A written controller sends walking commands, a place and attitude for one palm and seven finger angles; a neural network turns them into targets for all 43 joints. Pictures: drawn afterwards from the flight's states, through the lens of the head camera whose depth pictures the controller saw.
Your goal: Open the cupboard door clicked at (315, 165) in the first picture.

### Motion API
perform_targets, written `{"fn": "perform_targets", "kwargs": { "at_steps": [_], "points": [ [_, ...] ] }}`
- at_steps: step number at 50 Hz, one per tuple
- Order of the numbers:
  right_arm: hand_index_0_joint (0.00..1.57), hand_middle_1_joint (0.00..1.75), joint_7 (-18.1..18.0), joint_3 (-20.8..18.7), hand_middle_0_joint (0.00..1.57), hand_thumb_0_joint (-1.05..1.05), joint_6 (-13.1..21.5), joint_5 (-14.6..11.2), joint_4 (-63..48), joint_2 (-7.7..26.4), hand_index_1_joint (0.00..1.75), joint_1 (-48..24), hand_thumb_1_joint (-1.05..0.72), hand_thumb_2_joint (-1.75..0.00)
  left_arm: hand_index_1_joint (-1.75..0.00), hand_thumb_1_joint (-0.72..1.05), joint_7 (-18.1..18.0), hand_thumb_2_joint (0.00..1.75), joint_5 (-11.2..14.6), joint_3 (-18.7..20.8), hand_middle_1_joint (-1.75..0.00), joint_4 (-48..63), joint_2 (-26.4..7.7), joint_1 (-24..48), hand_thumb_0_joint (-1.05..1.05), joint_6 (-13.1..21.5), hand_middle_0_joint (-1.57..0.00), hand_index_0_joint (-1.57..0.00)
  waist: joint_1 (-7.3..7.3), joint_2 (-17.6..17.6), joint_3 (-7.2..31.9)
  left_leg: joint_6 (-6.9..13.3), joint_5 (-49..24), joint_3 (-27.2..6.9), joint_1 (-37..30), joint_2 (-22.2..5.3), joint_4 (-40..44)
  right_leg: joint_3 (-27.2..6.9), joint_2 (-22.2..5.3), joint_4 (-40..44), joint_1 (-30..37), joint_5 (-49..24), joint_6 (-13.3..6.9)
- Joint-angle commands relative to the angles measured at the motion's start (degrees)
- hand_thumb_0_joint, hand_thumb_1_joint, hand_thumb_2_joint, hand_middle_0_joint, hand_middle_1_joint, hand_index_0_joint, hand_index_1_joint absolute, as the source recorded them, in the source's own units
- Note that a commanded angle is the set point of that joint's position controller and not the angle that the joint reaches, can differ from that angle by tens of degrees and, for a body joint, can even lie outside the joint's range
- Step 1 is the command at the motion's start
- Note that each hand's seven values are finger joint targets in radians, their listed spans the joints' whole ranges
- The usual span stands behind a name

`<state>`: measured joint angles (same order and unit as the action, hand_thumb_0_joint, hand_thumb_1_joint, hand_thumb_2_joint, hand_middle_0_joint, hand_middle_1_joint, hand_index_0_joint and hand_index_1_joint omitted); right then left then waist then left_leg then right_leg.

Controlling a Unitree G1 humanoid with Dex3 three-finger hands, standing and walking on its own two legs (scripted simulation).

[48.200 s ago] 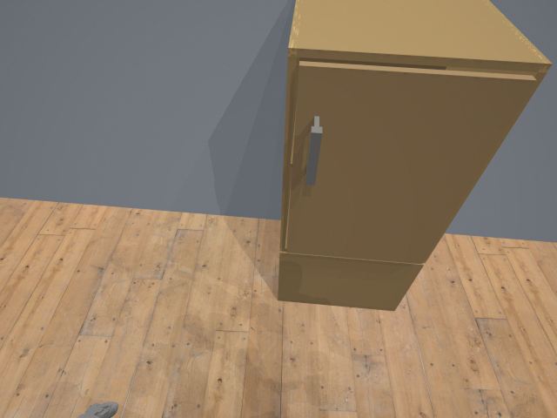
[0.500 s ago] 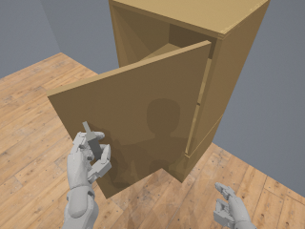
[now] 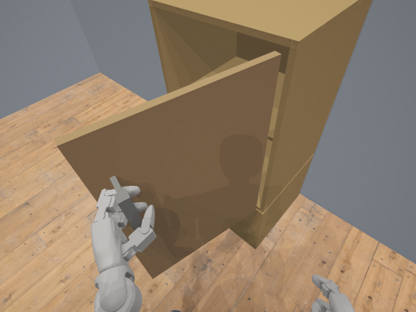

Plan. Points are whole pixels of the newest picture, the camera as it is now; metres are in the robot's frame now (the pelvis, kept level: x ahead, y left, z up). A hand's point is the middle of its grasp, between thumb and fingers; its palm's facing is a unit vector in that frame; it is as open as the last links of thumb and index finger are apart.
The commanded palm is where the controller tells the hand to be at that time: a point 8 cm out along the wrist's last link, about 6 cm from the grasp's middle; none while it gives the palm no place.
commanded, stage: open thumb and fingers to let go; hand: left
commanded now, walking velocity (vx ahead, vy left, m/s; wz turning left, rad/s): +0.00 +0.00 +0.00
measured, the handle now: (129, 208) +0.29 +0.16 +0.07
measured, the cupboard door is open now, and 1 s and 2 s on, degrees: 76 77 76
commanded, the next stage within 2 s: slide the hand sideways off the handle in 0.58 s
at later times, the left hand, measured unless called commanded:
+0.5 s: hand (139, 227) +0.25 +0.13 +0.08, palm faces +0.32 -0.95 +0.05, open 14.8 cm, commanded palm +0.21 +0.17 +0.08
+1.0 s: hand (134, 250) +0.21 +0.13 +0.08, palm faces -0.15 -0.99 +0.03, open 16.3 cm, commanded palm +0.20 +0.18 +0.08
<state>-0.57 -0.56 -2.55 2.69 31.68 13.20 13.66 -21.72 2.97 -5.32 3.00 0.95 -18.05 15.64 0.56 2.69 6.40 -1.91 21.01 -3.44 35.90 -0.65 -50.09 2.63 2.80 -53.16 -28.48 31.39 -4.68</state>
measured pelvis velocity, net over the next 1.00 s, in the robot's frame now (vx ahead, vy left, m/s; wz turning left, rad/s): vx -0.03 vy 0.08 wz -0.01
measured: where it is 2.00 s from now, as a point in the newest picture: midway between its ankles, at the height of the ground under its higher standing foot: outside the picture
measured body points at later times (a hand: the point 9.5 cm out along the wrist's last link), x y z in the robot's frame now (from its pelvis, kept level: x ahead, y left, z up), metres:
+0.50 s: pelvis -0.01 +0.05 +0.00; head +0.00 +0.04 +0.45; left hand +0.23 +0.18 +0.08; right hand +0.17 -0.17 -0.09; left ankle +0.05 +0.17 -0.69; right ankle -0.04 -0.06 -0.69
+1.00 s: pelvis -0.03 +0.08 +0.00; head -0.01 +0.07 +0.45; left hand +0.21 +0.18 +0.08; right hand +0.15 -0.15 -0.08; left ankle +0.05 +0.17 -0.69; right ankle -0.04 -0.06 -0.69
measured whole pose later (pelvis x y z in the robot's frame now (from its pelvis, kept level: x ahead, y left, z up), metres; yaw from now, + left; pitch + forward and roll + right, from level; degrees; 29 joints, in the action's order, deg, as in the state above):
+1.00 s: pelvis -0.03 +0.08 +0.00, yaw -1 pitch +5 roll -2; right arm -0.3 2.4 0.0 -0.5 25.7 12.7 13.7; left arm -4.0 4.1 -14.9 6.7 -5.2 -16.4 12.2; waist 1.2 3.1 4.1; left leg 2.0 20.7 -1.3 38.1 1.4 -54.1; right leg 0.8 0.4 -53.2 -28.8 29.1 0.9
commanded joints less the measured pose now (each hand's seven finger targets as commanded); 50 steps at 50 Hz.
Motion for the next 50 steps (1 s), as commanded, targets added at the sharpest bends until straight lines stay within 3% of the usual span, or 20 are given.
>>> {"fn": "perform_targets", "kwargs": {
  "at_steps": [1,6,8,10,14,20,24,28,34,35,36,38,41,43,44,45,48,49,50],
  "points": [
    [0.20,0.30,-0.66,-0.76,0.20,0.00,3.69,-0.65,-10.16,3.68,0.30,-6.80,-0.90,-0.90,-1.25,-0.01,1.30,0.51,-0.01,0.05,-1.25,12.07,-1.28,6.23,0.00,3.72,-0.33,-0.33,-0.02,-8.18,7.79,3.34,-8.22,2.10,-6.67,1.96,1.56,-8.87,-6.59,14.12,3.36,-35.52,7.19],
    [0.20,0.30,-0.42,-0.77,0.20,0.00,4.10,-0.35,-10.64,3.77,0.30,-6.90,-0.90,-0.90,-1.22,-0.36,0.13,0.36,-0.84,0.18,-1.22,11.35,-1.47,6.55,0.00,3.98,-0.31,-0.31,-0.02,-9.80,6.22,3.48,-7.16,1.93,-6.58,1.84,2.06,-7.67,-6.11,14.08,1.28,-31.06,6.85],
    [0.20,0.30,-0.21,-0.73,0.20,0.00,4.21,-0.22,-10.92,3.67,0.30,-7.05,-0.90,-0.90,-1.20,-0.50,-0.35,0.30,-1.72,-1.56,-1.20,12.51,-0.18,8.21,0.00,4.38,-0.30,-0.30,0.14,-7.80,6.89,3.59,-7.21,2.11,-7.60,1.76,2.08,-6.73,-5.57,13.55,-0.02,-28.34,6.26],
    [0.20,0.30,-0.02,-0.82,0.20,0.00,4.30,-0.23,-10.99,3.70,0.30,-6.79,-0.90,-0.90,-1.20,-0.50,-0.99,0.30,-2.53,-2.02,-1.20,12.86,-0.16,7.99,0.00,4.64,-0.30,-0.30,0.12,-6.84,7.27,3.75,-7.56,2.20,-8.45,1.59,2.27,-5.55,-4.83,13.02,-0.60,-26.70,5.67],
    [0.20,0.30,0.45,-0.59,0.20,0.00,4.51,-0.24,-11.33,3.57,0.30,-7.16,-0.90,-0.90,-1.00,-0.50,-2.47,0.30,-4.01,-5.54,-1.00,13.73,2.44,10.23,0.00,4.42,-0.27,-0.27,0.56,-4.13,7.72,3.82,-7.06,2.22,-9.58,1.33,2.20,-3.11,-3.51,11.52,-3.72,-20.86,4.40],
    [0.20,0.30,0.62,-0.41,0.20,0.00,3.92,0.04,-12.04,3.62,0.30,-7.41,-0.90,-0.90,-0.70,-0.50,-5.78,0.30,-6.38,-6.33,-0.70,13.02,2.63,11.08,0.00,1.84,-0.22,-0.22,0.08,-4.68,8.39,3.76,-5.86,1.37,-9.16,0.89,2.95,-1.26,-2.37,10.50,-4.72,-15.59,3.44],
    [0.20,0.30,0.78,0.01,0.20,0.00,3.14,0.03,-12.31,3.20,0.30,-8.20,-0.90,-0.90,-0.50,-0.50,-7.43,0.30,-7.99,-8.97,-0.50,13.15,5.20,13.74,0.00,-0.55,-0.18,-0.18,0.27,-3.10,8.82,3.50,-5.85,0.86,-9.96,0.49,3.39,0.11,-1.90,9.38,-5.84,-13.93,2.95],
    [0.20,0.30,0.83,0.15,0.20,0.00,2.46,0.04,-12.53,3.04,0.30,-8.58,-0.90,-0.90,-0.30,-0.50,-8.67,0.30,-8.74,-10.01,-0.30,12.19,6.75,13.96,0.00,-2.89,-0.15,-0.15,-0.01,-3.93,9.38,3.34,-5.82,0.33,-10.08,0.23,3.93,0.90,-1.48,9.00,-5.46,-13.11,2.65],
    [0.20,0.30,1.18,0.29,0.20,0.00,1.93,-0.31,-12.39,2.80,0.30,-9.47,-0.90,-0.90,-0.30,-0.50,-9.83,0.30,-9.13,-12.68,-0.30,11.94,9.96,17.25,0.00,-5.29,-0.15,-0.15,0.65,-3.15,8.54,3.06,-4.23,-0.68,-10.68,-0.11,4.78,1.90,-1.17,8.67,-6.07,-11.40,2.35],
    [0.20,0.30,1.77,0.07,0.20,0.00,2.06,-0.67,-10.84,5.13,0.30,-5.40,-0.90,-0.90,-0.30,-0.50,0.87,0.30,-13.94,-21.90,-0.30,11.73,2.62,18.02,0.00,-2.38,-0.15,-0.15,5.87,-6.06,4.39,3.85,-4.85,-0.65,-10.58,-0.13,3.90,-0.49,-1.88,9.18,-9.86,-13.48,3.15],
    [0.20,0.30,1.43,-0.60,0.20,0.00,2.10,-1.29,-12.33,4.67,0.30,-5.15,-0.90,-0.90,-0.30,-0.50,6.80,0.30,-11.63,-17.04,-0.30,15.79,-1.68,18.52,0.00,0.19,-0.15,-0.15,3.03,-2.77,8.47,3.96,-5.87,-0.29,-11.40,0.02,3.92,-0.90,-2.08,8.78,-7.59,-14.67,2.56],
    [0.20,0.30,0.99,-0.16,0.20,0.00,2.68,-1.82,-13.50,4.36,0.30,-5.39,-0.90,-0.90,-0.30,-0.50,13.56,0.30,-9.59,-17.76,-0.30,17.22,-2.82,16.62,0.00,2.53,-0.15,-0.15,2.19,0.39,10.72,4.01,-7.31,-0.30,-13.51,0.18,4.18,-0.88,-2.15,8.17,-6.47,-15.59,2.21],
    [0.20,0.30,0.43,0.53,0.20,0.00,4.17,-3.12,-14.83,4.51,0.30,-5.30,-0.90,-0.90,-0.30,-0.50,22.10,0.30,-3.57,-18.31,-0.30,17.65,-2.48,16.45,0.00,3.07,-0.15,-0.15,3.68,0.38,8.15,3.85,-2.62,-1.33,-14.12,0.00,5.38,-0.12,-1.77,9.03,-8.24,-11.13,2.54],
    [0.20,0.30,-0.17,0.95,0.20,0.00,5.20,-3.73,-15.98,4.52,0.30,-6.00,-0.90,-0.90,-0.30,-0.50,23.13,0.30,0.70,-16.31,-0.30,17.92,-1.38,16.09,0.00,1.78,-0.15,-0.15,3.54,-0.88,6.28,3.67,2.34,-2.36,-13.39,0.08,6.87,0.81,-1.28,9.71,-8.66,-8.05,2.79],
    [0.20,0.30,-0.51,1.02,0.20,0.00,5.50,-3.82,-16.06,4.78,0.30,-6.30,-0.90,-0.90,-0.30,-0.50,22.42,0.30,1.90,-14.14,-0.30,17.40,-1.93,15.54,0.00,1.16,-0.15,-0.15,3.17,-2.91,5.54,3.46,5.53,-2.94,-12.34,0.00,7.72,1.18,-1.14,9.81,-8.67,-6.34,3.01],
    [0.20,0.30,-0.66,1.09,0.20,0.00,5.93,-3.81,-16.11,4.80,0.30,-6.96,-0.90,-0.90,-0.30,-0.50,21.37,0.30,2.39,-13.00,-0.30,17.73,-1.95,15.73,0.00,0.79,-0.15,-0.15,2.75,-2.21,5.43,3.34,7.02,-3.25,-12.38,0.06,8.32,1.39,-1.14,9.64,-8.62,-5.88,3.00],
    [0.20,0.30,-0.26,1.04,0.20,0.00,6.32,-3.41,-16.36,4.99,0.30,-6.91,-0.90,-0.90,-0.30,-0.50,17.62,0.30,1.61,-10.84,-0.30,16.56,-1.63,11.92,0.00,-0.12,-0.15,-0.15,1.91,-4.53,4.45,2.98,9.88,-4.27,-11.20,-0.33,9.59,2.12,-1.07,8.44,-9.53,-4.72,3.17],
    [0.20,0.30,-0.01,1.02,0.20,0.00,6.33,-3.18,-16.50,5.01,0.30,-6.92,-0.90,-0.90,-0.30,-0.50,16.62,0.30,1.09,-10.50,-0.30,17.39,-1.87,11.78,0.00,-0.15,-0.15,-0.15,1.59,-3.87,4.78,3.05,9.61,-3.96,-10.86,-0.15,9.55,2.08,-1.24,8.29,-9.11,-4.85,3.07],
    [0.20,0.30,0.20,0.84,0.20,0.00,6.27,-3.04,-16.53,5.19,0.30,-6.53,-0.90,-0.90,-0.30,-0.50,15.71,0.30,0.30,-8.70,-0.30,16.95,-3.93,9.18,0.00,-0.15,-0.15,-0.15,0.91,-3.89,5.09,3.01,8.82,-3.70,-10.37,-0.14,9.48,1.88,-1.19,8.16,-8.18,-5.21,2.87]
  ]
}}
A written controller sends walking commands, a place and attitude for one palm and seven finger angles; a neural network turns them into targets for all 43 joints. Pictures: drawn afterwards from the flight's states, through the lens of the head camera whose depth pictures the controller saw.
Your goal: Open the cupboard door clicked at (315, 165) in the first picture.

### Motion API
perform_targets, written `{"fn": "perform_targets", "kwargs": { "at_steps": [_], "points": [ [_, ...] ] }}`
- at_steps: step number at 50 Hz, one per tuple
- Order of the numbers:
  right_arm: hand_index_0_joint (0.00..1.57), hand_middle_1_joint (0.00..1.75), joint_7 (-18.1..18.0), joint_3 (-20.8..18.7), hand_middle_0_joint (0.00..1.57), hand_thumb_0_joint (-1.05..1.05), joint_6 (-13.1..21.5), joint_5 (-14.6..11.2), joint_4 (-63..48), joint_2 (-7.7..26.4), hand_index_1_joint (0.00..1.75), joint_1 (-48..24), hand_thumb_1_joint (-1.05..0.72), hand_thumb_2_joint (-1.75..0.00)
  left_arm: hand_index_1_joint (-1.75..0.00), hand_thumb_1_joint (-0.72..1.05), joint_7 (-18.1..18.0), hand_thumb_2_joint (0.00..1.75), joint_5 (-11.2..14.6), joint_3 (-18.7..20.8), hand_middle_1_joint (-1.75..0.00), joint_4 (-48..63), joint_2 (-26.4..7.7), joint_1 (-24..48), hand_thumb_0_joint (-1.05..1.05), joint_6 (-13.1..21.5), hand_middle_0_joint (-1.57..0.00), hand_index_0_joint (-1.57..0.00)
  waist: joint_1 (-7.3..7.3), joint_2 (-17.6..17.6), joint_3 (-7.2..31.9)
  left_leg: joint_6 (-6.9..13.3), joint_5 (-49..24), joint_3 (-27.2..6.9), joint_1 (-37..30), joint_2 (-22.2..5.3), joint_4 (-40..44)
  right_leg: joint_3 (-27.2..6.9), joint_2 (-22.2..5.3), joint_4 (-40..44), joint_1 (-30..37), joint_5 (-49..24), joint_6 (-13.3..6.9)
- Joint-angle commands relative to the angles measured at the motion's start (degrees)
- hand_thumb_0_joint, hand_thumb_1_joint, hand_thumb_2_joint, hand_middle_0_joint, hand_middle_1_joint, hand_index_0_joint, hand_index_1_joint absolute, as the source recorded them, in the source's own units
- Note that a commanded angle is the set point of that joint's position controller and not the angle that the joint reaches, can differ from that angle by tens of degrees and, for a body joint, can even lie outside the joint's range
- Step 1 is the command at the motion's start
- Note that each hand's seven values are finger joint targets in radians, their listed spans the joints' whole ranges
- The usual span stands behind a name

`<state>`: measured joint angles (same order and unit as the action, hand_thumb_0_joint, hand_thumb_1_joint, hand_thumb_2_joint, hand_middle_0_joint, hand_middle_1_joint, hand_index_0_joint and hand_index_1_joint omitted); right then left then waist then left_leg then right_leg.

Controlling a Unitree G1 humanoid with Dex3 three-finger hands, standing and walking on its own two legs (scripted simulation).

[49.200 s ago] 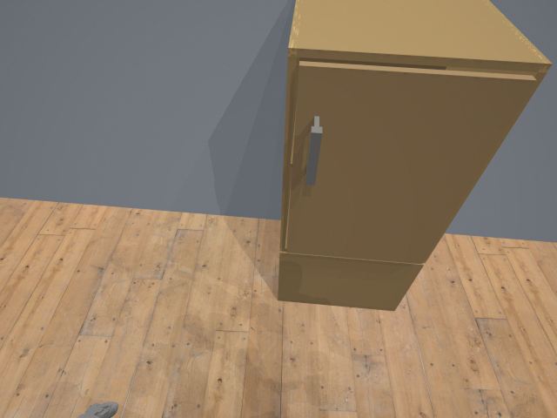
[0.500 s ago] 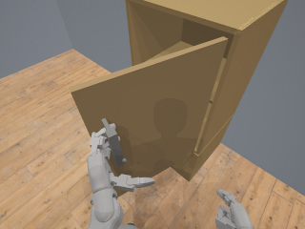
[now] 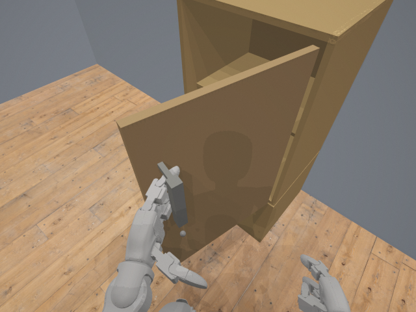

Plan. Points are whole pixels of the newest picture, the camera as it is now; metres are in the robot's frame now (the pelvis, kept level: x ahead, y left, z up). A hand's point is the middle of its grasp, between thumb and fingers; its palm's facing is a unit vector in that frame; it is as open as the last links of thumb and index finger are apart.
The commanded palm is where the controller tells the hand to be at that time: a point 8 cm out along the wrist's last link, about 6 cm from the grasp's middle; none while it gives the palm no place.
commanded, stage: slide the hand sideways off the handle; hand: left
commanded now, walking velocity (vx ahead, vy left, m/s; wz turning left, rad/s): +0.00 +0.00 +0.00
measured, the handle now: (172, 195) +0.31 +0.08 +0.08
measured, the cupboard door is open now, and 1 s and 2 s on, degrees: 77 76 76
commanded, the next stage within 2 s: draw the hand back to the body in 0.88 s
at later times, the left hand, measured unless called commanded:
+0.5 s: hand (160, 248) +0.21 +0.09 +0.08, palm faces -0.05 -1.00 -0.03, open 16.2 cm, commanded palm +0.19 +0.16 +0.08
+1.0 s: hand (124, 265) +0.19 +0.14 +0.08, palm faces -0.06 -1.00 -0.01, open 16.3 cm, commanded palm +0.16 +0.20 +0.09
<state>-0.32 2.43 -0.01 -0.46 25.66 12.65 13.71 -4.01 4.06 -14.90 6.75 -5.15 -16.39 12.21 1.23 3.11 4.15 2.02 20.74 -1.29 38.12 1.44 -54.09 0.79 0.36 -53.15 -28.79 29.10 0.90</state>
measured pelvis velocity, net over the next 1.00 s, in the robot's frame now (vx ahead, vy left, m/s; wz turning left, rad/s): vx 0.02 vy -0.02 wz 0.00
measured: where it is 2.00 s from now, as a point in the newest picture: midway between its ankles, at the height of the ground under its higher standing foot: outside the picture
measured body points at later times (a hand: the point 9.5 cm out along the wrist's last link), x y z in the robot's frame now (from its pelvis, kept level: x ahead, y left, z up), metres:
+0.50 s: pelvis +0.02 -0.03 -0.01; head +0.04 -0.04 +0.44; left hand +0.21 +0.14 +0.08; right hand +0.19 -0.25 -0.08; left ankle +0.07 +0.09 -0.69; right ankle -0.02 -0.14 -0.69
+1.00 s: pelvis +0.02 -0.02 -0.01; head +0.04 -0.03 +0.44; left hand +0.18 +0.20 +0.08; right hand +0.21 -0.26 -0.07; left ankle +0.07 +0.09 -0.69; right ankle -0.02 -0.14 -0.69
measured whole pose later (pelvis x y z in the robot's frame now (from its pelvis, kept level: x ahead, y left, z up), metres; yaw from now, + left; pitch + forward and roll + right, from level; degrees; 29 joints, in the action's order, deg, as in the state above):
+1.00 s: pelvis +0.02 -0.02 -0.01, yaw +0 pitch +9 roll -2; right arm -3.3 -0.1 3.9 -2.2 23.9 13.7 14.6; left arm 17.2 18.7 6.2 15.0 -13.0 -36.1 18.7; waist -0.8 3.2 7.7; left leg -0.1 24.4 -3.5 43.9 -0.4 -59.3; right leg 2.6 2.6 -57.1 -33.8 32.4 -1.0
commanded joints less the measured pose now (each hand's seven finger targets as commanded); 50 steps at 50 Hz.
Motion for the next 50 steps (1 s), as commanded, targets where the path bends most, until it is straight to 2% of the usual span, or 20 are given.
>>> {"fn": "perform_targets", "kwargs": {
  "at_steps": [1,4,5,8,9,15,19,23,24,27,29,31,37,38,39,41,44,47,49,50],
  "points": [
    [0.20,0.30,0.29,-2.07,0.20,0.00,3.56,0.24,-10.87,5.58,0.30,-6.57,-0.90,-0.90,-0.30,-0.50,-2.51,0.30,-1.48,1.28,-0.30,14.67,1.84,6.37,0.00,3.58,-0.15,-0.15,-0.18,-3.32,8.60,-0.99,7.81,-5.33,-12.79,-2.23,13.20,3.73,1.15,7.54,-7.64,-3.37,-2.82],
    [0.20,0.30,1.00,-2.17,0.20,0.00,3.01,0.41,-11.74,5.41,0.30,-5.99,-0.90,-0.90,-0.30,-0.50,-2.47,0.30,-2.69,2.28,-0.30,16.13,0.14,2.17,0.00,3.94,-0.15,-0.15,-0.54,-1.82,8.87,-0.85,4.31,-3.71,-12.30,-2.15,11.45,3.26,1.22,7.43,-7.69,-4.36,-3.06],
    [0.20,0.30,1.11,-2.20,0.20,0.00,2.69,0.50,-11.85,5.61,0.30,-5.50,-0.90,-0.90,-0.30,-0.50,-2.35,0.30,-2.62,3.88,-0.30,15.97,-1.42,0.23,0.00,3.82,-0.15,-0.15,-0.90,-2.34,8.68,-0.81,3.96,-3.65,-11.43,-2.13,11.38,3.13,1.28,7.63,-6.82,-4.53,-3.21],
    [0.20,0.30,1.01,-2.09,0.20,0.00,2.17,0.38,-12.53,5.65,0.30,-5.84,-0.90,-0.90,-0.30,-0.50,-1.31,0.30,-1.88,5.65,-0.30,17.64,-3.11,0.09,0.00,4.26,-0.15,-0.15,-0.51,-1.95,7.24,-0.70,4.23,-2.40,-10.39,-2.04,10.23,2.52,1.43,8.14,-7.79,-3.55,-2.99],
    [0.20,0.30,0.96,-2.04,0.20,0.00,2.20,0.33,-12.71,5.45,0.30,-5.75,-0.90,-0.90,-0.30,-0.50,-0.81,0.30,-1.50,5.24,-0.30,18.42,-2.65,-0.50,0.00,4.42,-0.15,-0.15,-0.34,-1.14,6.77,-0.61,3.90,-2.18,-10.48,-1.99,9.94,2.50,1.49,8.32,-8.12,-3.68,-2.95],
    [0.20,0.30,0.29,-2.31,0.20,0.00,3.11,-0.05,-13.10,5.91,0.30,-4.42,-0.90,-0.90,-0.30,-0.50,2.15,0.30,2.12,8.78,-0.30,21.50,-4.97,-6.35,0.00,5.18,-0.15,-0.15,-0.35,-1.35,7.90,-0.44,0.84,-1.66,-9.82,-1.74,8.07,2.15,1.90,8.42,-6.99,-6.18,-2.71],
    [0.20,0.30,-0.29,-2.91,0.20,0.00,3.77,-0.24,-13.01,6.07,0.30,-3.10,-0.90,-0.90,-0.30,-0.50,4.58,0.30,3.97,12.60,-0.30,22.17,-7.51,-10.59,0.00,6.15,-0.15,-0.15,-0.41,-4.72,8.44,-0.22,-2.62,-0.59,-8.53,-1.37,5.90,1.42,1.86,8.14,-6.37,-10.53,-2.05],
    [0.20,0.30,-0.89,-3.35,0.20,0.00,4.37,-0.58,-12.72,6.03,0.30,-2.89,-0.90,-0.90,-0.30,-0.50,7.53,0.30,5.82,14.93,-0.30,22.46,-8.72,-13.38,0.00,7.25,-0.15,-0.15,-0.48,-3.78,8.44,-0.13,-3.89,0.13,-7.12,-0.98,4.14,0.11,1.47,8.17,-6.07,-13.07,-1.51],
    [0.20,0.30,-1.09,-3.49,0.20,0.00,4.46,-0.63,-12.47,6.10,0.30,-2.57,-0.90,-0.90,-0.30,-0.50,8.21,0.30,6.42,16.42,-0.30,22.02,-9.80,-13.66,0.00,7.49,-0.15,-0.15,-0.25,-4.85,8.13,-0.13,-4.03,0.08,-6.56,-0.97,3.66,-0.34,1.31,8.38,-6.09,-13.86,-1.25],
    [0.20,0.30,-1.58,-3.88,0.20,0.00,4.76,-0.90,-12.02,5.95,0.30,-2.75,-0.90,-0.90,-0.30,-0.50,10.48,0.30,8.20,19.51,-0.30,22.57,-11.25,-16.21,0.00,8.31,-0.15,-0.15,-0.97,-3.46,10.06,-0.27,-5.95,0.29,-6.08,-0.69,2.29,-1.84,0.67,7.95,-4.35,-18.61,-0.70],
    [0.20,0.30,-1.93,-4.07,0.20,0.00,4.55,-1.17,-11.80,5.82,0.30,-2.62,-0.90,-0.90,-0.30,-0.50,12.04,0.30,9.66,21.82,-0.30,21.70,-12.24,-17.76,0.00,8.38,-0.15,-0.15,-1.19,-4.25,9.80,-0.43,-6.38,0.28,-4.99,-0.54,1.89,-2.40,0.30,7.95,-3.35,-20.91,-0.20],
    [0.20,0.30,-2.21,-4.16,0.20,0.00,4.60,-1.33,-11.64,5.70,0.30,-2.96,-0.90,-0.90,-0.30,-0.50,13.38,0.30,10.63,22.90,-0.30,21.40,-12.65,-19.11,0.00,8.51,-0.15,-0.15,-1.37,-3.29,9.61,-0.48,-7.39,0.26,-4.71,-0.46,1.35,-2.99,-0.03,7.71,-2.82,-23.76,0.16],
    [0.20,0.30,-3.02,-4.76,0.20,0.00,4.74,-1.67,-11.06,5.75,0.30,-2.74,-0.90,-0.90,-0.30,-0.50,17.27,0.30,13.69,27.15,-0.30,19.81,-14.50,-21.37,0.00,9.10,-0.15,-0.15,-1.45,-5.69,10.49,-0.54,-8.61,-0.08,-3.49,-0.26,-0.02,-4.43,-0.82,7.53,-1.48,-30.19,1.76],
    [0.20,0.30,-3.12,-4.88,0.20,0.00,4.76,-1.81,-11.13,5.85,0.30,-2.93,-0.90,-0.90,-0.30,-0.50,18.15,0.30,13.88,27.47,-0.30,19.38,-14.61,-22.28,0.00,9.21,-0.15,-0.15,-1.73,-4.81,10.30,-0.51,-8.88,-0.02,-3.64,-0.30,0.30,-3.84,-0.51,7.23,-1.96,-29.61,1.50],
    [0.20,0.30,-3.17,-4.80,0.20,0.00,4.97,-1.87,-11.32,5.95,0.30,-2.82,-0.90,-0.90,-0.30,-0.50,18.98,0.30,14.30,26.41,-0.30,20.13,-13.98,-21.37,0.00,9.54,-0.15,-0.15,-1.17,-4.64,10.12,-0.42,-8.81,-0.16,-3.85,-0.23,0.25,-3.75,-0.54,7.34,-2.59,-29.34,1.67],
    [0.20,0.30,-3.40,-4.92,0.20,0.00,5.35,-1.94,-10.87,6.20,0.30,-2.83,-0.90,-0.90,-0.30,-0.50,20.27,0.30,14.85,27.39,-0.30,19.81,-14.99,-20.63,0.00,9.97,-0.15,-0.15,-0.88,-4.62,10.49,-0.29,-9.20,-0.32,-4.08,-0.34,-0.13,-4.04,-0.47,7.33,-3.08,-29.61,2.05],
    [0.20,0.30,-3.55,-4.79,0.20,0.00,6.43,-2.05,-10.92,6.46,0.30,-2.81,-0.90,-0.90,-0.30,-0.50,22.02,0.30,15.65,25.59,-0.30,19.98,-14.22,-19.11,0.00,10.49,-0.15,-0.15,-0.45,-2.94,9.32,-0.17,-8.43,-0.85,-4.77,-0.53,0.52,-2.17,0.41,7.05,-5.92,-24.77,0.97],
    [0.20,0.30,-3.53,-4.63,0.20,0.00,7.65,-1.98,-11.37,6.66,0.30,-2.86,-0.90,-0.90,-0.30,-0.50,22.15,0.30,15.65,22.90,-0.30,20.84,-12.69,-18.63,0.00,10.57,-0.15,-0.15,-0.39,-1.55,9.33,0.03,-7.26,-1.23,-5.47,-0.66,0.85,-1.14,0.99,6.75,-7.85,-20.08,0.11],
    [0.20,0.30,-3.60,-4.66,0.20,0.00,7.93,-1.89,-11.09,6.86,0.30,-2.77,-0.90,-0.90,-0.30,-0.50,21.26,0.30,15.14,23.54,-0.30,20.36,-13.63,-16.32,0.00,10.21,-0.15,-0.15,-0.23,-2.30,8.91,0.00,-5.63,-1.48,-5.47,-0.84,1.42,-0.14,1.61,6.58,-9.31,-15.43,-0.63],
    [0.20,0.30,-3.57,-4.79,0.20,0.00,8.01,-1.94,-11.19,6.93,0.30,-2.93,-0.90,-0.90,-0.30,-0.50,20.40,0.30,14.78,25.02,-0.30,22.11,-15.59,-16.14,0.00,10.14,-0.15,-0.15,-1.05,-1.81,9.93,0.09,-5.69,-1.55,-5.76,-0.98,1.76,-0.15,1.84,6.61,-8.43,-14.07,-1.05]
  ]
}}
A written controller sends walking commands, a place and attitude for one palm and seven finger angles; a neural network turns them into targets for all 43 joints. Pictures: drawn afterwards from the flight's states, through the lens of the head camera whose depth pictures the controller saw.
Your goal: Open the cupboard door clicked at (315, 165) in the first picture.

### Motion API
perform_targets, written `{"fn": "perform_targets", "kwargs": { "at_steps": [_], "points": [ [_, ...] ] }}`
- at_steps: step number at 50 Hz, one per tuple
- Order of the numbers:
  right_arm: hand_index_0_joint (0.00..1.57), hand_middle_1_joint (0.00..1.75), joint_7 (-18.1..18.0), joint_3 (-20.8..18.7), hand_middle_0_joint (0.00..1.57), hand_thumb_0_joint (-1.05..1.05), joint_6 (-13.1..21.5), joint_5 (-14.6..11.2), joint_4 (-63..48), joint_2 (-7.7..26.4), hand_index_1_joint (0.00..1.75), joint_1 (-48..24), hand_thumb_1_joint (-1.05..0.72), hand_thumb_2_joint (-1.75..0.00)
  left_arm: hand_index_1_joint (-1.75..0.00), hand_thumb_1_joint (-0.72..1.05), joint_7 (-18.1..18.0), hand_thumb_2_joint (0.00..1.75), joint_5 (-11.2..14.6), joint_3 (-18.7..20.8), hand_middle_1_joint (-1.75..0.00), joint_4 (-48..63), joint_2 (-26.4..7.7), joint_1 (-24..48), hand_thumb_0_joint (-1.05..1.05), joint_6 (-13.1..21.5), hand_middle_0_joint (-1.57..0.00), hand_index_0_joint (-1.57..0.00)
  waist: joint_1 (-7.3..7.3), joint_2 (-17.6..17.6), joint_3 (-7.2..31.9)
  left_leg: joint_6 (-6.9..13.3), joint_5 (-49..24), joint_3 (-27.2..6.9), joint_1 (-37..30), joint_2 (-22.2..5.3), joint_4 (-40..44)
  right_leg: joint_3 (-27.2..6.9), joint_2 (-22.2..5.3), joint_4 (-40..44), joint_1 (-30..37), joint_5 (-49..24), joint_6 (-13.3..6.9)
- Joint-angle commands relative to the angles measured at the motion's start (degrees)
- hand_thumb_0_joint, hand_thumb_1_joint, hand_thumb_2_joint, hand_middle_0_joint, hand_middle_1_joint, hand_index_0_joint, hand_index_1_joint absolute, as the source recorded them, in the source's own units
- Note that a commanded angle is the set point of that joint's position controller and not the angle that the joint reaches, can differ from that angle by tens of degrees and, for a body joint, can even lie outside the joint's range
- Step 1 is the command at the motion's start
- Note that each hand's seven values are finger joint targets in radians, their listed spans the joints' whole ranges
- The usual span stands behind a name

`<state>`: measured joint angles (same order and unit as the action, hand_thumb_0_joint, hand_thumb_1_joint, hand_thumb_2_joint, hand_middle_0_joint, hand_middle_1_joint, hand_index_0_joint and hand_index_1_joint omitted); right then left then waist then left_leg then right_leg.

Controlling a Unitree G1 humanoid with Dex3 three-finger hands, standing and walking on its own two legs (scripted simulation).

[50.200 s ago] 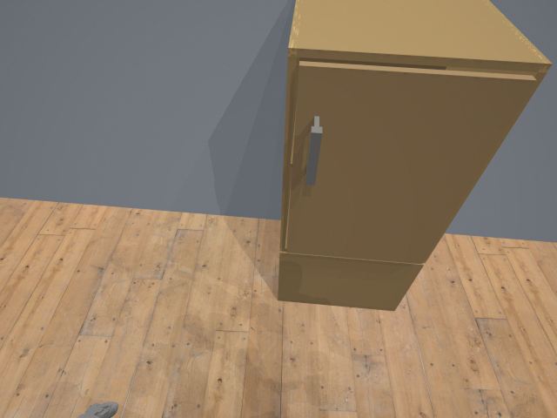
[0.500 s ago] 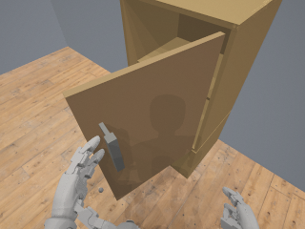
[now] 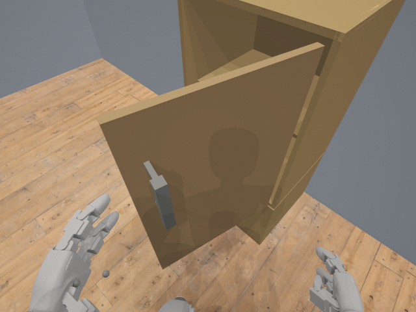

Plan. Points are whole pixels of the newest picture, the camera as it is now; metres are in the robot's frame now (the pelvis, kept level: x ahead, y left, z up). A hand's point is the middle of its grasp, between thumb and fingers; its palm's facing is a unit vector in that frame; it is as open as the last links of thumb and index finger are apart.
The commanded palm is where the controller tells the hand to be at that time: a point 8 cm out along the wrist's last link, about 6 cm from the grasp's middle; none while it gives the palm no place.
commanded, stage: draw the hand back to the body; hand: left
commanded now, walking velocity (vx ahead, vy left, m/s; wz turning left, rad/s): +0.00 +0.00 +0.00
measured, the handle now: (159, 196) +0.30 +0.11 +0.09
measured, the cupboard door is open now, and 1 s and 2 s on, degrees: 76 76 76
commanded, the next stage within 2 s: step back with the hand held close in 1.56 s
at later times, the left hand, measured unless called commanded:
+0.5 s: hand (66, 258) +0.17 +0.20 +0.14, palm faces -0.03 -1.00 -0.09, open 16.2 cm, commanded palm +0.14 +0.26 +0.16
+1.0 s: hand (31, 199) +0.22 +0.25 +0.19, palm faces +0.37 -0.84 -0.40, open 11.3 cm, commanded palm +0.17 +0.29 +0.22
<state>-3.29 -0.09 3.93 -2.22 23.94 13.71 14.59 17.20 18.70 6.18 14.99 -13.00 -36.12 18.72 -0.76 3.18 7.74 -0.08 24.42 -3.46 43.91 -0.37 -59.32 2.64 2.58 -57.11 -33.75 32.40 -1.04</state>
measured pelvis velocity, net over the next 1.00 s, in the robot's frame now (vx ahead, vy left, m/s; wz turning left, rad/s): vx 0.03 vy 0.01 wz -0.03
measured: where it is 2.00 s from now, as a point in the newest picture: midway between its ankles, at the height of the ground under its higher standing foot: outside the picture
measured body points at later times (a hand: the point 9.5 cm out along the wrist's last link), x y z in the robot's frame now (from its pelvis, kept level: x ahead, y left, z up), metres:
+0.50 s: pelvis -0.01 +0.02 +0.02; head -0.02 +0.03 +0.47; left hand +0.16 +0.26 +0.15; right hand +0.17 -0.19 -0.03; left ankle +0.05 +0.12 -0.67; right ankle -0.04 -0.11 -0.67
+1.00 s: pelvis +0.03 +0.01 +0.06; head +0.02 -0.01 +0.51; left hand +0.20 +0.29 +0.22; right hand +0.22 -0.21 -0.02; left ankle +0.05 +0.12 -0.67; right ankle -0.04 -0.11 -0.67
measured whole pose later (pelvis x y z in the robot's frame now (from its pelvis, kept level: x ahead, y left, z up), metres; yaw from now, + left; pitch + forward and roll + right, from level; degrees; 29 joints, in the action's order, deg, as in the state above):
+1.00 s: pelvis +0.03 +0.01 +0.06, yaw -1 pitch -1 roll +0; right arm -5.7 2.7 4.6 -0.6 32.1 12.7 12.7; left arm -8.0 4.4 15.3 26.8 -20.1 -32.3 1.3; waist -3.2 2.5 2.0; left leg 1.0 16.3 -0.1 16.4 0.7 -33.3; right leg -1.0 0.7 -30.2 -7.3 22.3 -0.2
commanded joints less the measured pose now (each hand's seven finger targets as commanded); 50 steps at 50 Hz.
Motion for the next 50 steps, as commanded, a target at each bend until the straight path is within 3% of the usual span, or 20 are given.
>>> {"fn": "perform_targets", "kwargs": {
  "at_steps": [1,5,9,13,15,19,24,25,26,27,28,30,35,36,42,46,50],
  "points": [
    [0.20,0.30,-0.59,-2.19,0.20,0.00,4.06,-0.26,-10.17,5.62,0.30,-4.05,-0.90,-0.90,-0.30,-0.50,-1.49,0.30,-0.23,3.96,-0.30,15.74,-7.72,3.24,0.00,3.31,-0.15,-0.15,0.48,-0.54,7.56,2.20,-9.11,0.84,-12.80,0.82,7.80,-1.47,-0.23,10.46,-3.48,-16.11,0.63],
    [0.20,0.30,-0.46,-1.53,0.20,0.00,3.50,-0.57,-10.62,5.04,0.30,-4.65,-0.90,-0.90,-0.30,-0.50,-4.86,0.30,-1.55,5.17,-0.30,18.99,-8.84,2.74,0.00,0.38,-0.15,-0.15,-0.57,3.04,7.52,2.01,-6.65,-0.09,-14.87,0.33,11.21,0.51,0.48,10.65,-3.03,-11.94,-0.20],
    [0.20,0.30,-0.50,-0.75,0.20,0.00,3.27,-1.05,-11.01,5.25,0.30,-5.29,-0.90,-0.90,-0.30,-0.50,-5.77,0.30,-1.46,3.89,-0.30,18.73,-7.31,2.35,0.00,-3.76,-0.15,-0.15,0.16,2.21,3.35,1.65,-1.21,-1.38,-15.11,-0.33,14.53,1.57,0.58,12.45,-3.66,-8.01,-0.02],
    [0.20,0.30,-0.49,-0.39,0.20,0.00,4.02,-1.25,-11.26,5.66,0.30,-5.52,-0.90,-0.90,-0.30,-0.50,-5.50,0.30,-1.62,2.51,-0.30,20.54,-6.73,1.66,0.00,-7.14,-0.15,-0.15,0.23,2.05,2.43,1.67,0.40,-2.18,-16.31,-0.64,16.72,1.94,0.58,13.63,-2.60,-7.61,0.13],
    [0.20,0.30,-0.70,-0.13,0.20,0.00,4.51,-1.05,-10.90,6.10,0.30,-5.51,-0.90,-0.90,-0.30,-0.50,-5.91,0.30,-1.77,3.66,-0.30,21.76,-8.38,4.16,0.00,-8.02,-0.15,-0.15,0.53,0.54,1.66,1.77,2.01,-3.03,-16.44,-0.77,17.70,2.03,0.66,14.19,-2.16,-7.06,0.15],
    [0.20,0.30,-0.91,0.27,0.20,0.00,5.51,-1.13,-10.36,6.17,0.30,-5.03,-0.90,-0.90,-0.30,-0.50,-6.75,0.30,-1.83,6.21,-0.30,24.56,-10.22,5.94,0.00,-8.39,-0.15,-0.15,0.24,2.03,0.78,1.43,4.43,-3.76,-17.68,-0.86,19.69,2.16,0.66,14.72,-1.98,-5.76,-0.01],
    [0.20,0.30,-0.95,0.45,0.20,0.00,6.82,-1.43,-9.13,6.28,0.30,-5.19,-0.90,-0.90,-0.30,-0.32,-6.28,0.37,-0.82,8.73,-0.30,24.95,-11.02,5.73,0.00,-10.22,-0.16,-0.16,-0.42,3.87,1.46,1.14,3.50,-3.93,-20.10,-0.86,21.29,2.20,0.47,16.15,0.39,-7.20,-0.13],
    [0.20,0.30,-2.21,0.85,0.20,0.00,5.89,-0.71,-10.18,5.13,0.30,-6.55,-0.90,-0.90,-0.30,-0.29,-14.38,0.39,-9.17,9.37,-0.30,28.12,-15.99,5.26,0.00,-11.25,-0.16,-0.16,-3.27,3.80,0.04,0.70,7.35,-3.96,-19.67,-1.12,24.17,-1.42,-0.45,19.95,2.42,-6.38,-1.28],
    [0.20,0.30,-2.88,1.33,0.20,0.00,5.19,-0.36,-10.09,4.44,0.30,-6.42,-0.90,-0.90,-0.30,-0.26,-17.91,0.40,-10.03,6.08,-0.30,28.06,-10.90,3.79,0.00,-12.38,-0.16,-0.16,-1.46,3.20,-3.12,0.72,9.16,-3.27,-19.79,-1.03,25.07,-1.60,-0.93,21.69,1.90,-5.09,-1.09],
    [0.20,0.30,-3.24,1.18,0.20,0.00,4.77,-0.33,-9.59,4.43,0.30,-5.93,-0.90,-0.90,-0.30,-0.22,-19.72,0.42,-10.53,6.18,-0.30,26.43,-10.12,2.32,0.00,-13.47,-0.16,-0.16,-1.25,1.71,-4.54,0.59,10.30,-3.41,-19.37,-1.25,25.38,-1.52,-1.06,22.41,1.93,-4.13,-1.02],
    [0.20,0.30,-3.29,1.25,0.20,0.00,4.22,-0.22,-9.09,4.40,0.30,-5.67,-0.90,-0.90,-0.30,-0.18,-21.11,0.43,-11.62,5.72,-0.30,26.12,-9.58,1.61,0.00,-14.16,-0.16,-0.16,-1.25,3.33,-5.30,0.76,9.43,-2.96,-20.06,-1.31,25.65,-1.62,-1.26,23.09,2.89,-4.62,-1.05],
    [0.20,0.30,-3.54,1.18,0.20,0.00,3.80,0.30,-7.79,4.89,0.30,-5.90,-0.90,-0.90,-0.30,-0.12,-23.40,0.47,-13.03,7.89,-0.30,25.46,-11.96,2.38,0.00,-14.60,-0.16,-0.16,-1.30,0.88,-4.80,1.05,5.88,-2.27,-21.64,-1.16,25.95,-1.64,-1.36,24.99,5.76,-6.50,-0.98],
    [0.20,0.30,-3.91,1.06,0.20,0.00,4.18,1.03,-5.63,5.18,0.30,-6.70,-0.90,-0.90,-0.30,0.06,-25.93,0.54,-14.84,10.49,-0.30,25.78,-14.84,5.45,0.00,-14.09,-0.17,-0.17,-1.49,0.82,-3.30,1.54,-2.91,-0.16,-27.83,-0.83,27.05,-2.05,-1.98,28.73,10.02,-10.67,-0.77],
    [0.20,0.30,-3.91,1.01,0.20,0.00,4.30,0.96,-5.45,5.01,0.30,-6.89,-0.90,-0.90,-0.30,0.09,-25.99,0.55,-14.82,9.82,-0.30,26.25,-13.83,5.23,0.00,-14.11,-0.17,-0.17,-1.39,1.40,-3.03,1.59,-5.03,0.21,-29.15,-0.85,27.39,-2.00,-2.13,28.91,10.73,-12.15,-0.67],
    [0.20,0.30,-3.59,0.87,0.20,0.00,4.86,1.39,-2.65,5.33,0.30,-7.72,-0.90,-0.90,-0.30,0.31,-26.44,0.64,-15.07,12.67,-0.30,25.10,-15.18,6.42,0.00,-13.82,-0.18,-0.18,-2.02,1.03,-2.25,1.79,-14.46,1.18,-34.29,-0.64,29.68,-1.55,-2.18,30.92,15.69,-20.02,-0.42],
    [0.20,0.30,-3.26,0.34,0.20,0.00,4.33,1.46,-1.47,5.07,0.30,-8.36,-0.90,-0.90,-0.30,0.44,-26.11,0.70,-14.56,14.35,-0.30,22.67,-15.06,5.29,0.00,-14.12,-0.18,-0.18,-2.28,-1.78,-2.96,1.93,-20.37,2.37,-35.87,-0.81,30.74,-1.40,-2.37,31.81,18.92,-26.08,-0.08],
    [0.20,0.30,-2.99,0.08,0.20,0.00,3.60,1.64,-0.59,5.27,0.30,-9.17,-0.90,-0.90,-0.30,0.58,-25.73,0.76,-14.58,17.46,-0.30,22.50,-17.42,7.94,0.00,-13.79,-0.19,-0.19,-2.73,-1.24,-2.51,2.16,-24.73,3.56,-38.10,-0.46,30.92,-1.76,-2.46,33.43,20.90,-31.26,0.12]
  ]
}}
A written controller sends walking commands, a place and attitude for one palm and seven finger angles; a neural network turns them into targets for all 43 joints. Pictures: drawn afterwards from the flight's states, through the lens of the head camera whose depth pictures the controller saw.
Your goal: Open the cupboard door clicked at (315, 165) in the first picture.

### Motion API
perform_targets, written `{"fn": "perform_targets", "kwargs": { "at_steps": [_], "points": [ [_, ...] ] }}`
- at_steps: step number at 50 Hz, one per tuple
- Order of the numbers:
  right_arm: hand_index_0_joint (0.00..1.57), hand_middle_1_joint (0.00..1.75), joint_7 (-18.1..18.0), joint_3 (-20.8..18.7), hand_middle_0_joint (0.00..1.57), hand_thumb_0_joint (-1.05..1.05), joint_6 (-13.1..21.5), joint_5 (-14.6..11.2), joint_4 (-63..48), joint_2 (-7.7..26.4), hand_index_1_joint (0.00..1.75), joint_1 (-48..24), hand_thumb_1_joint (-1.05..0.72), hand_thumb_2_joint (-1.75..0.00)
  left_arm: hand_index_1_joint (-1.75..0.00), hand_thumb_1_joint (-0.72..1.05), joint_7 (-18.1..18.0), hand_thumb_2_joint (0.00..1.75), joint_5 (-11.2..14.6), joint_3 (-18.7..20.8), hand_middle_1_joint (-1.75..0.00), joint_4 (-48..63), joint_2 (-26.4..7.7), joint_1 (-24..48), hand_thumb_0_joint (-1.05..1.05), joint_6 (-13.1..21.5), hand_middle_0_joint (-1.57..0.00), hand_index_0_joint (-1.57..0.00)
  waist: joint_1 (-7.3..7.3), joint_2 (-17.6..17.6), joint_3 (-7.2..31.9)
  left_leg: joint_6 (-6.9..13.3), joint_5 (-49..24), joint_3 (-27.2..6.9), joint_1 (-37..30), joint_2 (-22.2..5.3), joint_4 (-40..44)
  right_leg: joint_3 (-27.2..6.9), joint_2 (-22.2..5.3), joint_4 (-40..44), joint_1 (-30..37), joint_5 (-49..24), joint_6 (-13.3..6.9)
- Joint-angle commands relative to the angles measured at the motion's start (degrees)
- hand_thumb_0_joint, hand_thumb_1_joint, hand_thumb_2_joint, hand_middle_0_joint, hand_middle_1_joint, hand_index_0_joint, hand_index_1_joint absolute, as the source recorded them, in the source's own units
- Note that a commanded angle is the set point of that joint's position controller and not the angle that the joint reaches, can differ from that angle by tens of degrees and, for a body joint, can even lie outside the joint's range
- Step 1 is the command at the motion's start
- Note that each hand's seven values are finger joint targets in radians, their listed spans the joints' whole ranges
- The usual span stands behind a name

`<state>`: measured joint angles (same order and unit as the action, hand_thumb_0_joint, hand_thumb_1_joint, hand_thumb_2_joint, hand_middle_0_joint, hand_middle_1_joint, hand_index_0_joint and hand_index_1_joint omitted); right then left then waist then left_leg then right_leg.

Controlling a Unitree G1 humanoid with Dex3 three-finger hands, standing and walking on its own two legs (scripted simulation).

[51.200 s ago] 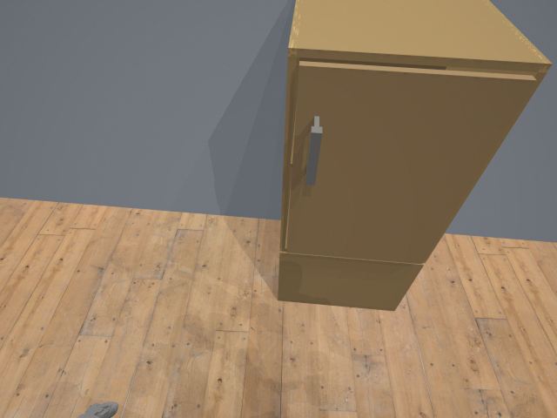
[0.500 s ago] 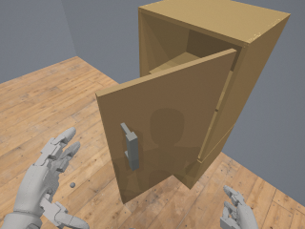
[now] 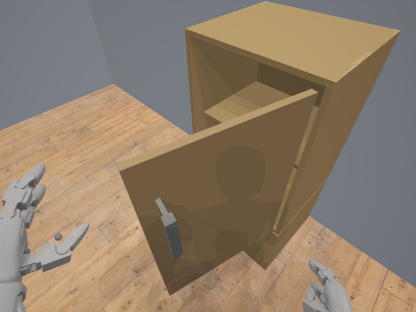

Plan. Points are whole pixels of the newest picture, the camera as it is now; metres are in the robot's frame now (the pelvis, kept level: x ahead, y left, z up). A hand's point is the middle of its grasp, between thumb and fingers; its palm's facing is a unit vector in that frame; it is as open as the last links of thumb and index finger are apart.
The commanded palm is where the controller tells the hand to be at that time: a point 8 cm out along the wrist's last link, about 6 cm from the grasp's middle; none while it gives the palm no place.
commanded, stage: draw the hand back to the body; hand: left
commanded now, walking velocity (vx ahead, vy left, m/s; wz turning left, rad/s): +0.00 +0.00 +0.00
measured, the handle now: (168, 229) +0.26 +0.11 +0.03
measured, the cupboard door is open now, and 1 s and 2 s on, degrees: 76 76 76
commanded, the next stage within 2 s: step back with the hand held close in 0.56 s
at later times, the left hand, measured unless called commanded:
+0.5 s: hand (66, 219) +0.20 +0.24 +0.15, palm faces +0.41 -0.81 -0.41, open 7.5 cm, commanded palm +0.15 +0.28 +0.18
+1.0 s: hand (40, 234) +0.17 +0.26 +0.16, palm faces +0.31 -0.81 -0.50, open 7.5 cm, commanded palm +0.11 +0.30 +0.18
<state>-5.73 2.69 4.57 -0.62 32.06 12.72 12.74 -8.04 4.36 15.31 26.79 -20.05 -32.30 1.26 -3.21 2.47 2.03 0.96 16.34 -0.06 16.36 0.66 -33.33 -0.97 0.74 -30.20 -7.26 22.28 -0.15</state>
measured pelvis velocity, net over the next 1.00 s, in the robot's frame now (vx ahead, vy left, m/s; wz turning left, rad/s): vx -0.04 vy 0.01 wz -0.04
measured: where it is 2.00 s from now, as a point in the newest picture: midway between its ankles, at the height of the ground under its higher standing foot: outside the picture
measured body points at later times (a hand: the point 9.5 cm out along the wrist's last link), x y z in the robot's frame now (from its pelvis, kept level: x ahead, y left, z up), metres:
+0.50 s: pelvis +0.01 -0.02 +0.01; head +0.00 -0.04 +0.46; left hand +0.17 +0.28 +0.18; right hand +0.20 -0.25 -0.08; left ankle +0.02 +0.11 -0.73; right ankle -0.07 -0.12 -0.73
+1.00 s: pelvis -0.04 +0.01 +0.01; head -0.02 +0.00 +0.46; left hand +0.15 +0.30 +0.19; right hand +0.14 -0.24 -0.07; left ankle +0.02 +0.11 -0.73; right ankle -0.07 -0.12 -0.73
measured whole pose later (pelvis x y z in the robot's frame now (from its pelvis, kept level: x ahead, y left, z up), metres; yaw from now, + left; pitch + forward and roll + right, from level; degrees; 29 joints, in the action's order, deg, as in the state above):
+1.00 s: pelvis -0.04 +0.01 +0.01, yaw -2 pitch -1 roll -1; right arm -4.4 -1.0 -2.8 -0.9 30.9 13.7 8.8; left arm -6.2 3.9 21.6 27.3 -24.0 -31.7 6.3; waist -0.3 2.6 -3.3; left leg 1.4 9.1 1.9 15.6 -0.7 -25.7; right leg -3.0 1.6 -22.9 -7.6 14.3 0.7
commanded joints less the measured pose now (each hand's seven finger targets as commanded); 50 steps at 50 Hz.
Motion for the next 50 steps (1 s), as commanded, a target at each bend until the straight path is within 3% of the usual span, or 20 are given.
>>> {"fn": "perform_targets", "kwargs": {
  "at_steps": [1,5,9,13,19,21,25,30,33,34,35,36,37,39,42,45,49,50],
  "points": [
    [0.20,0.30,-0.47,-2.73,0.20,0.00,2.75,-0.05,-8.74,5.89,0.30,-7.25,-0.90,-0.90,-0.30,0.62,-0.35,0.78,0.04,7.99,-0.30,11.13,-9.54,3.86,0.00,3.53,-0.19,-0.19,-0.15,0.71,3.44,1.05,-18.06,0.24,-11.12,-1.62,5.18,1.90,-0.82,6.01,-5.02,-22.24,-0.64],
    [0.20,0.30,-0.09,-2.81,0.20,0.00,2.72,0.24,-8.06,6.12,0.30,-7.37,-0.90,-0.90,-0.30,0.76,-0.35,0.84,-0.19,10.92,-0.30,13.08,-12.37,6.88,0.00,3.99,-0.19,-0.19,-0.62,2.66,5.56,1.07,-24.15,0.44,-13.69,-1.60,5.11,1.99,-0.69,6.70,-3.33,-26.70,-0.56],
    [0.20,0.30,0.16,-3.15,0.20,0.00,1.92,0.13,-7.89,6.01,0.30,-7.61,-0.90,-0.90,-0.30,0.90,-0.15,0.90,0.28,12.38,-0.30,11.88,-12.65,8.29,0.00,3.61,-0.20,-0.20,-0.48,-0.23,6.14,1.25,-26.36,1.17,-14.52,-1.40,5.09,2.04,-0.81,6.81,-2.50,-30.97,-0.02],
    [0.20,0.30,0.62,-3.63,0.20,0.00,0.21,0.02,-7.85,5.96,0.30,-8.07,-0.90,-0.90,-0.30,0.90,1.02,0.90,0.74,9.89,-0.30,6.75,-9.21,4.97,0.00,2.53,-0.20,-0.20,-0.33,-2.41,3.65,1.38,-26.08,1.97,-13.76,-1.52,5.54,1.90,-1.19,7.12,-1.86,-34.27,0.54],
    [0.20,0.30,0.46,-3.77,0.20,0.00,-0.39,0.17,-8.43,6.00,0.30,-9.05,-0.90,-0.90,-0.30,0.90,1.08,0.90,0.65,11.81,-0.30,10.83,-12.43,7.45,0.00,3.58,-0.20,-0.20,-0.82,-2.39,6.62,1.69,-24.07,2.47,-14.50,-0.73,5.92,1.57,-1.41,7.81,0.13,-35.42,0.71],
    [0.20,0.30,0.13,-3.64,0.20,0.00,-0.07,0.10,-8.41,5.70,0.30,-9.48,-0.90,-0.90,-0.30,0.90,0.86,0.90,0.68,11.85,-0.30,12.52,-12.84,8.16,0.00,3.85,-0.20,-0.20,-0.76,-0.16,6.64,1.64,-24.57,2.64,-14.98,-0.78,5.83,1.33,-1.64,7.75,0.49,-36.09,0.56],
    [0.20,0.30,0.02,-3.41,0.20,0.00,0.70,0.15,-7.51,5.63,0.30,-9.45,-0.90,-0.90,-0.30,0.90,0.48,0.90,0.50,12.48,-0.30,11.97,-13.19,8.56,0.00,4.33,-0.20,-0.20,-0.66,1.54,4.80,1.40,-23.01,2.50,-15.22,-0.50,6.08,1.63,-1.23,9.15,-0.65,-33.23,0.31],
    [0.20,0.30,-0.15,-3.82,0.20,0.00,0.48,0.07,-6.90,5.91,0.30,-9.92,-0.90,-0.90,-0.30,0.90,0.87,0.90,0.88,11.07,-0.30,6.88,-10.96,7.84,0.00,4.40,-0.20,-0.20,-0.30,-2.12,-0.01,1.42,-17.59,2.31,-14.24,-0.84,7.57,1.58,-0.78,11.32,-3.27,-26.82,0.49],
    [0.20,0.30,-0.16,-3.85,0.20,0.00,0.41,-0.03,-7.10,5.92,0.30,-10.06,-0.90,-0.90,-0.30,0.90,1.10,0.90,1.03,10.14,-0.30,6.56,-10.03,8.45,0.00,4.77,-0.20,-0.20,-0.14,-1.51,-0.31,1.46,-14.80,2.01,-14.30,-0.92,8.59,1.44,-0.88,11.50,-3.60,-22.46,0.50],
    [0.20,0.30,-0.23,-3.90,0.20,0.00,0.80,-0.06,-7.24,6.13,0.30,-10.49,-0.90,-0.90,-0.30,0.90,0.93,0.90,0.90,11.04,-0.30,10.02,-11.92,12.35,0.00,5.59,-0.20,-0.20,-0.22,-1.32,1.18,1.53,-14.40,1.92,-15.09,-0.78,8.62,1.24,-0.82,12.20,-3.75,-21.53,0.46],
    [0.20,0.30,-0.02,-3.26,0.20,0.00,-0.16,-0.43,-8.31,6.28,0.30,-8.28,-0.90,-0.90,-0.30,0.90,-0.17,0.90,-0.12,20.47,-0.30,11.33,-22.20,22.10,0.00,8.66,-0.20,-0.20,2.19,1.40,-5.26,2.07,-11.79,0.39,-13.18,-1.16,6.76,-3.39,-3.66,16.25,-8.87,-25.30,0.62],
    [0.20,0.30,0.18,-4.03,0.20,0.00,-0.74,0.16,-6.35,6.26,0.30,-9.49,-0.90,-0.90,-0.30,0.90,0.57,0.90,-0.31,16.70,-0.30,7.68,-17.00,15.76,0.00,9.02,-0.20,-0.20,1.84,-3.22,-2.64,2.19,-13.18,-0.36,-12.22,-1.52,4.83,-4.41,-4.79,15.34,-7.25,-30.79,1.09],
    [0.20,0.30,0.37,-4.19,0.20,0.00,-1.47,0.22,-6.61,6.35,0.30,-9.64,-0.90,-0.90,-0.30,0.90,0.98,0.90,-0.54,14.43,-0.30,5.95,-14.75,10.79,0.00,8.47,-0.20,-0.20,2.09,-5.23,-1.75,2.29,-15.30,0.45,-12.79,-1.45,4.25,-4.44,-5.10,14.69,-6.86,-35.92,2.00],
    [0.20,0.30,0.75,-4.70,0.20,0.00,-2.83,-0.01,-7.89,6.73,0.30,-9.12,-0.90,-0.90,-0.30,0.90,1.39,0.90,-0.80,12.32,-0.30,6.60,-12.36,7.64,0.00,7.94,-0.20,-0.20,2.30,-3.55,1.17,2.00,-19.31,1.21,-13.64,-1.84,4.92,-2.95,-4.84,12.55,-4.95,-38.60,2.77],
    [0.20,0.30,0.90,-5.16,0.20,0.00,-3.93,-0.20,-8.91,7.10,0.30,-8.88,-0.90,-0.90,-0.30,0.90,1.14,0.90,-0.73,12.17,-0.30,9.19,-12.06,4.15,0.00,8.03,-0.20,-0.20,2.31,2.14,5.01,1.83,-26.14,0.78,-15.44,-3.51,6.70,-1.74,-3.61,10.48,-4.38,-34.23,2.32],
    [0.20,0.30,0.74,-5.43,0.20,0.00,-4.47,-0.20,-9.43,7.09,0.30,-9.15,-0.90,-0.90,-0.30,0.90,0.45,0.90,-0.63,15.00,-0.30,11.36,-15.05,2.74,0.00,8.48,-0.20,-0.20,2.08,2.00,6.00,1.59,-26.49,-0.35,-13.74,-4.37,8.06,-1.21,-2.74,9.85,-3.88,-29.17,1.48],
    [0.20,0.30,0.71,-5.71,0.20,0.00,-4.57,-0.48,-10.44,6.69,0.30,-9.07,-0.90,-0.90,-0.30,0.90,-0.16,0.90,-0.21,17.47,-0.30,12.66,-16.58,0.77,0.00,9.36,-0.20,-0.20,2.20,-0.46,6.45,1.57,-23.47,-1.09,-10.93,-5.14,9.14,-1.47,-1.88,8.71,-4.13,-25.08,1.27],
    [0.20,0.30,0.61,-5.82,0.20,0.00,-4.54,-0.40,-10.28,6.98,0.30,-9.08,-0.90,-0.90,-0.30,0.90,-0.36,0.90,-0.20,18.07,-0.30,12.70,-17.20,0.25,0.00,9.58,-0.20,-0.20,2.03,1.29,6.67,1.63,-22.14,-1.64,-9.67,-5.34,9.86,-1.19,-1.81,8.13,-3.30,-23.42,1.14]
  ]
}}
